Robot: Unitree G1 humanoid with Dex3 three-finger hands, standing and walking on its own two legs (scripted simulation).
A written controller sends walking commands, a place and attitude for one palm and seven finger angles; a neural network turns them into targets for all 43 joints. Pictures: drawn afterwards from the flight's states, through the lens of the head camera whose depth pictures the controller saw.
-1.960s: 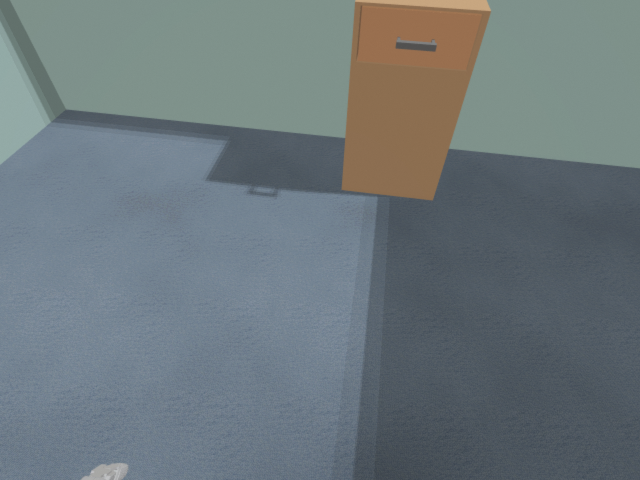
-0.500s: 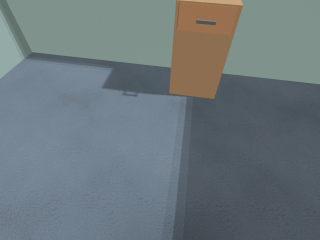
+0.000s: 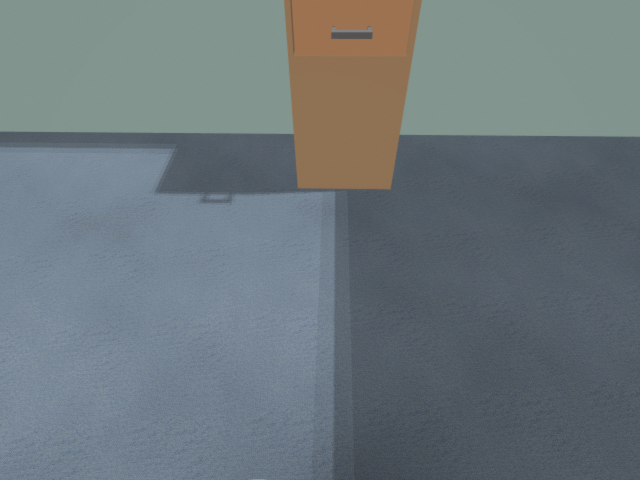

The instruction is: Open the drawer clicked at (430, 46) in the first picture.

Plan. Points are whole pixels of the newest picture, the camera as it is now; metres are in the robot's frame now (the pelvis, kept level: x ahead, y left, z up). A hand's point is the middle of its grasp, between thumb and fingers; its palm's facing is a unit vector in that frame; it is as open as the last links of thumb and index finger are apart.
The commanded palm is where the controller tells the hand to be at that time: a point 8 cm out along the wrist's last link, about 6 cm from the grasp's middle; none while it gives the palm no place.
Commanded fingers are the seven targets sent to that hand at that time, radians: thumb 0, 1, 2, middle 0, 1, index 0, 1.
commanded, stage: walk to a spot facing it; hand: left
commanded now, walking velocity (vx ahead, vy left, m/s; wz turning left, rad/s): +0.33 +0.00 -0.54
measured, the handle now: (351, 31) +1.43 +0.03 -0.04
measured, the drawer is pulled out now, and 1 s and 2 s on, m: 0.00 0.00 0.00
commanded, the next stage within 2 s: turn to face it in 1.56 s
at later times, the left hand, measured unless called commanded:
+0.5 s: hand (180, 413) +0.24 +0.26 -0.17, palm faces -0.17 -0.96 -0.20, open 7.4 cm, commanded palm none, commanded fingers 0.00 0.90 0.90 -0.20 -0.30 -0.20 -0.30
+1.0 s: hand (328, 259) +0.55 +0.04 -0.15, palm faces -0.51 -0.84 -0.18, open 7.3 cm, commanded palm none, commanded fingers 0.00 0.90 0.90 -0.20 -0.30 -0.20 -0.30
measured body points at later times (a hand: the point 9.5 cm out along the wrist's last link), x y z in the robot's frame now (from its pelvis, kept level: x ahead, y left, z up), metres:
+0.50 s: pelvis +0.19 +0.06 +0.00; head +0.21 +0.08 +0.45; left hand +0.25 +0.31 -0.16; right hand +0.24 -0.19 -0.12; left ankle +0.26 +0.14 -0.72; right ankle +0.08 -0.04 -0.63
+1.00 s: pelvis +0.35 -0.05 +0.00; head +0.38 -0.07 +0.45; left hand +0.57 +0.09 -0.13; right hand +0.18 -0.21 -0.15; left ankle +0.34 +0.11 -0.63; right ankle +0.34 -0.14 -0.72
